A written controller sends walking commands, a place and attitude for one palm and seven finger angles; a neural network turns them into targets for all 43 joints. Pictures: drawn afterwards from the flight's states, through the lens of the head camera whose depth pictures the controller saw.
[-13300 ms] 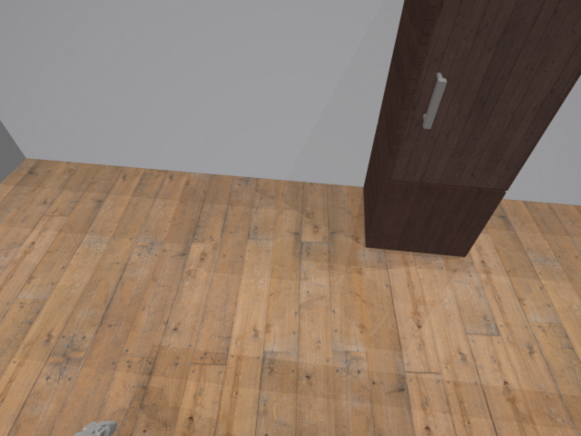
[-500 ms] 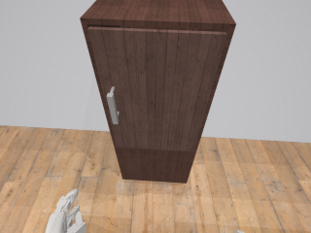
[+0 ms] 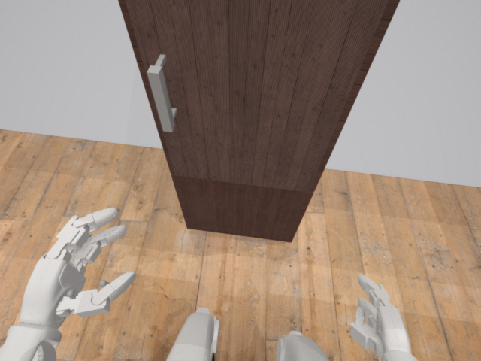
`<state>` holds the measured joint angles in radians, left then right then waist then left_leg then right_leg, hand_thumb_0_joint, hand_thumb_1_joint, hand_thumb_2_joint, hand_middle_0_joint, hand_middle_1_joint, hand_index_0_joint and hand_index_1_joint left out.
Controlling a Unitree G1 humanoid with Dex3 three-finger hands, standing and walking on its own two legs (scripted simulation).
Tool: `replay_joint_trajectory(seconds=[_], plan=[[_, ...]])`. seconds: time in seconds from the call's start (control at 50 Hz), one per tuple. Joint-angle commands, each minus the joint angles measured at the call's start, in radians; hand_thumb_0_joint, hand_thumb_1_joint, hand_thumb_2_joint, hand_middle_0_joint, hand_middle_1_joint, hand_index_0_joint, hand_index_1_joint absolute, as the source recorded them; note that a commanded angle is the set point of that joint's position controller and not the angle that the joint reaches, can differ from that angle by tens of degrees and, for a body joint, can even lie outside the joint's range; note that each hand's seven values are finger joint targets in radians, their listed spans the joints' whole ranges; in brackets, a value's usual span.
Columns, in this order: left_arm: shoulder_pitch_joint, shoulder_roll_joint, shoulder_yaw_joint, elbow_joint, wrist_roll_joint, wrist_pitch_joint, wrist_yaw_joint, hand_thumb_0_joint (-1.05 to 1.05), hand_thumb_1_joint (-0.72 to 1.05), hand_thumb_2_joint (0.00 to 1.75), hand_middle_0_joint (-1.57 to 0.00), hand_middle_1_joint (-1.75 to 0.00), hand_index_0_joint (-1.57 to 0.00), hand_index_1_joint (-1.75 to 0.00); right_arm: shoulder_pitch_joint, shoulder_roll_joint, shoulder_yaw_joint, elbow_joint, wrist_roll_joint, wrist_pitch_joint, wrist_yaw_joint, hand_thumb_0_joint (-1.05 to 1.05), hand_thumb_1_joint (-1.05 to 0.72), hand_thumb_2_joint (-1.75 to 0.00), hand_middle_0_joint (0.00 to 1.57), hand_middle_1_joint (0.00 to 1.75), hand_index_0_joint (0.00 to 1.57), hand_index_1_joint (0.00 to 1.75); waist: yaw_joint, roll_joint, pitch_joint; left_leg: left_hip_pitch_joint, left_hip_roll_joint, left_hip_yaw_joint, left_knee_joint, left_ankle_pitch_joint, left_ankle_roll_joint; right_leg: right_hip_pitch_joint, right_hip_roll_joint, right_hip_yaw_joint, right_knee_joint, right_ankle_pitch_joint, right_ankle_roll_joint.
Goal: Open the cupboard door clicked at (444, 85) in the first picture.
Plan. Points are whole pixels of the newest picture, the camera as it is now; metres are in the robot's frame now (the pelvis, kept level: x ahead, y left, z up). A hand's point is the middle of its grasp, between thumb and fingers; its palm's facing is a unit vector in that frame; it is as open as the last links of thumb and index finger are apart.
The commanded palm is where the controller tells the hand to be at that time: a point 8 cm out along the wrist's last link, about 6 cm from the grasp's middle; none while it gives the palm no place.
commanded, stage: raise the hand with hooked fingers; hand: left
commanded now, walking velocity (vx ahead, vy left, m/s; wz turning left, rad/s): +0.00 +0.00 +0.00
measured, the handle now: (165, 95) +0.56 +0.21 +0.08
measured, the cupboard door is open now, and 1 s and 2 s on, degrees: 0 0 0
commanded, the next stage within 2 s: move the hooked fingers beside the handle in 1.44 s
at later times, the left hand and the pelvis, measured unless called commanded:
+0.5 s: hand (77, 243) +0.25 +0.27 +0.07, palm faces -0.01 -1.00 -0.05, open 12.9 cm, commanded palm +0.24 +0.32 +0.08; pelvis +0.01 +0.03 +0.02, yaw -1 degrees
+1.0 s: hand (55, 203) +0.30 +0.31 +0.09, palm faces -0.01 -1.00 -0.04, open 14.0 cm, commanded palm +0.28 +0.35 +0.09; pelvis +0.01 +0.04 +0.03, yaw -1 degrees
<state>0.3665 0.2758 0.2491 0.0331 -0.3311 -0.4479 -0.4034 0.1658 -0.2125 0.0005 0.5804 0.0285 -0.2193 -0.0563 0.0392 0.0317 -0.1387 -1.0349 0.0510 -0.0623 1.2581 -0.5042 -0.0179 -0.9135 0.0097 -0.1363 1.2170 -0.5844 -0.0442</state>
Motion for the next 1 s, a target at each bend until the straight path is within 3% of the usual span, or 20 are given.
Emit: replay_joint_trajectory(seconds=[0.0, 0.08, 0.18, 0.3, 0.36, 0.46, 0.5, 0.52, 0.66, 0.74, 0.78, 0.88, 0.9, 0.98], plan=[[-0.004, 0.19, 0.181, -0.129, -0.067, 0.043, -0.041, 0.0, 0.11, 0.56, -0.26, -0.81, -0.26, -0.81, -0.007, -0.146, -0.074, -0.161, 0.013, -0.051, -0.028, 0.0, -0.9, -0.9, 0.2, 0.3, 0.2, 0.3, -0.015, -0.037, -0.316, 0.205, -0.038, 0.034, -0.162, 0.278, 0.05, 0.257, -0.014, 0.192, -0.281, 0.311, 0.051], [-0.024, 0.188, 0.201, -0.119, -0.072, 0.031, -0.005, 0.0, 0.01, 0.52, -0.26, -0.87, -0.26, -0.87, -0.008, -0.133, -0.072, -0.158, 0.006, -0.046, -0.023, 0.0, -0.9, -0.9, 0.2, 0.3, 0.2, 0.3, -0.01, -0.045, -0.271, 0.216, -0.036, 0.03, -0.189, 0.295, 0.046, 0.244, -0.008, 0.17, -0.273, 0.346, 0.051], [-0.103, 0.171, 0.151, -0.065, -0.055, -0.017, -0.008, 0.0, -0.1, 0.47, -0.27, -0.94, -0.27, -0.94, 0.025, -0.161, -0.071, -0.15, 0.006, -0.051, -0.019, 0.0, -0.9, -0.9, 0.2, 0.3, 0.2, 0.3, -0.046, -0.026, -0.192, 0.236, -0.035, 0.027, -0.217, 0.23, 0.049, 0.139, 0.007, 0.137, -0.282, 0.207, 0.035], [-0.143, 0.226, 0.186, -0.091, -0.054, -0.021, -0.018, 0.0, -0.24, 0.41, -0.28, -1.03, -0.28, -1.03, 0.056, -0.182, -0.07, -0.168, 0.009, -0.053, -0.017, 0.0, -0.9, -0.9, 0.2, 0.3, 0.2, 0.3, -0.031, 0.033, -0.253, 0.325, -0.038, 0.022, -0.276, 0.24, 0.048, 0.146, 0.017, 0.094, -0.275, 0.217, 0.023], [-0.157, 0.23, 0.185, -0.106, -0.05, -0.02, -0.002, 0.0, -0.31, 0.38, -0.29, -1.08, -0.29, -1.08, 0.058, -0.185, -0.068, -0.172, 0.01, -0.053, -0.015, 0.0, -0.9, -0.9, 0.2, 0.3, 0.2, 0.3, -0.033, 0.073, -0.245, 0.368, -0.035, 0.014, -0.305, 0.234, 0.043, 0.13, 0.02, 0.074, -0.277, 0.211, 0.02], [-0.204, 0.237, 0.183, -0.043, -0.047, 0.003, -0.005, 0.0, -0.43, 0.33, -0.29, -1.15, -0.29, -1.15, 0.071, -0.198, -0.06, -0.177, 0.011, -0.037, -0.012, 0.0, -0.9, -0.9, 0.2, 0.3, 0.2, 0.3, -0.049, 0.067, -0.199, 0.371, -0.034, 0.004, -0.33, 0.196, 0.038, 0.114, 0.025, 0.062, -0.292, 0.191, 0.019], [-0.246, 0.248, 0.183, -0.037, -0.047, 0.015, -0.019, 0.0, -0.48, 0.31, -0.3, -1.18, -0.3, -1.18, 0.077, -0.204, -0.055, -0.184, 0.01, -0.034, -0.012, 0.0, -0.9, -0.9, 0.2, 0.3, 0.2, 0.3, -0.048, 0.091, -0.208, 0.39, -0.032, -0.001, -0.337, 0.209, 0.035, 0.115, 0.027, 0.061, -0.29, 0.205, 0.016], [-0.26, 0.258, 0.188, -0.025, -0.045, 0.023, -0.024, 0.0, -0.5, 0.3, -0.3, -1.2, -0.3, -1.2, 0.08, -0.206, -0.054, -0.185, 0.011, -0.032, -0.013, 0.0, -0.9, -0.9, 0.2, 0.3, 0.2, 0.3, -0.052, 0.074, -0.214, 0.393, -0.031, -0.004, -0.341, 0.199, 0.035, 0.117, 0.027, 0.058, -0.292, 0.199, 0.017], [-0.371, 0.3, 0.205, -0.004, -0.047, 0.04, -0.053, 0.0, -0.5, 0.3, -0.3, -1.2, -0.3, -1.2, 0.085, -0.213, -0.044, -0.186, 0.012, -0.033, -0.015, 0.0, -0.9, -0.9, 0.2, 0.3, 0.2, 0.3, -0.049, 0.118, -0.235, 0.461, -0.028, -0.022, -0.367, 0.23, 0.025, 0.117, 0.029, 0.052, -0.3, 0.215, 0.011], [-0.416, 0.322, 0.23, 0.086, -0.054, 0.06, -0.072, 0.0, -0.5, 0.3, -0.3, -1.2, -0.3, -1.2, 0.094, -0.218, -0.04, -0.183, 0.013, -0.022, -0.019, 0.0, -0.9, -0.9, 0.2, 0.3, 0.2, 0.3, -0.054, 0.064, -0.21, 0.436, -0.029, -0.022, -0.377, 0.204, 0.028, 0.123, 0.032, 0.051, -0.313, 0.205, 0.013], [-0.457, 0.35, 0.246, 0.111, -0.054, 0.067, -0.083, 0.0, -0.5, 0.3, -0.3, -1.2, -0.3, -1.2, 0.096, -0.221, -0.038, -0.182, 0.011, -0.02, -0.022, 0.0, -0.9, -0.9, 0.2, 0.3, 0.2, 0.3, -0.047, 0.093, -0.21, 0.435, -0.032, -0.018, -0.375, 0.208, 0.028, 0.127, 0.032, 0.056, -0.313, 0.207, 0.007], [-0.531, 0.386, 0.268, 0.153, -0.061, 0.068, -0.112, 0.0, -0.5, 0.3, -0.3, -1.2, -0.3, -1.2, 0.106, -0.227, -0.039, -0.177, 0.012, -0.016, -0.028, 0.0, -0.9, -0.9, 0.2, 0.3, 0.2, 0.3, -0.049, 0.063, -0.236, 0.44, -0.033, -0.008, -0.366, 0.243, 0.035, 0.155, 0.033, 0.065, -0.326, 0.23, 0.007], [-0.545, 0.394, 0.271, 0.157, -0.057, 0.067, -0.116, 0.0, -0.5, 0.3, -0.3, -1.2, -0.3, -1.2, 0.11, -0.227, -0.038, -0.173, 0.013, -0.014, -0.028, 0.0, -0.9, -0.9, 0.2, 0.3, 0.2, 0.3, -0.05, 0.097, -0.251, 0.457, -0.033, -0.001, -0.368, 0.256, 0.033, 0.153, 0.031, 0.067, -0.327, 0.237, 0.009], [-0.502, 0.379, 0.262, 0.18, -0.064, 0.067, -0.129, 0.0, -0.5, 0.3, -0.3, -1.2, -0.3, -1.2, 0.117, -0.226, -0.043, -0.178, 0.012, -0.017, -0.021, 0.0, -0.9, -0.9, 0.2, 0.3, 0.2, 0.3, -0.041, 0.085, -0.259, 0.479, -0.031, -0.007, -0.37, 0.309, 0.033, 0.165, 0.033, 0.063, -0.327, 0.27, 0.006]])
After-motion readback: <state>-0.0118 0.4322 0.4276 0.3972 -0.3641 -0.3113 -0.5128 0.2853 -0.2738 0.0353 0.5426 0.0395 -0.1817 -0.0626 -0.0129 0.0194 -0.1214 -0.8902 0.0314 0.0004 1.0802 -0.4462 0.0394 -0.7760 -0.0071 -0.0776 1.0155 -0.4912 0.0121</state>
